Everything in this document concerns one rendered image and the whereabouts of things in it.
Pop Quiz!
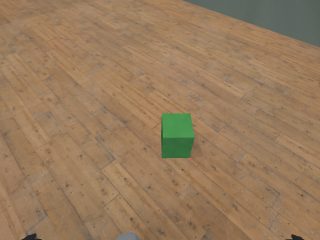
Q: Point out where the carton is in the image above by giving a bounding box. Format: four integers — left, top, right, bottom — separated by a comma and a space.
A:
161, 113, 195, 158

